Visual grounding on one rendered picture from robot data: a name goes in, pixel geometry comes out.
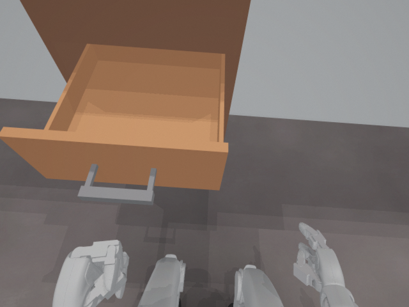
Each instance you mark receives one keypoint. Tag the drawer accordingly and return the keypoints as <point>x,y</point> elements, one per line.
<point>130,109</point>

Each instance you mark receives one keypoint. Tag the robot left hand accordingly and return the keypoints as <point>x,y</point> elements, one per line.
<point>101,264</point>

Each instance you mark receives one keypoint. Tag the robot left thigh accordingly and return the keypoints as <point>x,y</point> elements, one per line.
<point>165,283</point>

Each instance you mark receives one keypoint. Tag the robot right thigh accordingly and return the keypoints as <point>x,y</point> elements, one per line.
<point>254,289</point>

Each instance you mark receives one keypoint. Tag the robot right hand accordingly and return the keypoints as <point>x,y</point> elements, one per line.
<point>323,266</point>

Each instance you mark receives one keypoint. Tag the handle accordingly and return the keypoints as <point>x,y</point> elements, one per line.
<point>117,195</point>

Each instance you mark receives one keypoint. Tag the cabinet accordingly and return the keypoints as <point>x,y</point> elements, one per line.
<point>214,26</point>

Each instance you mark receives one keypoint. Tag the robot right forearm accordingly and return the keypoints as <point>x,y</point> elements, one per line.
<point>336,296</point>

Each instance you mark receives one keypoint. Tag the robot thigh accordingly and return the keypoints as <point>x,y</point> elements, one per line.
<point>165,283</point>
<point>254,289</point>

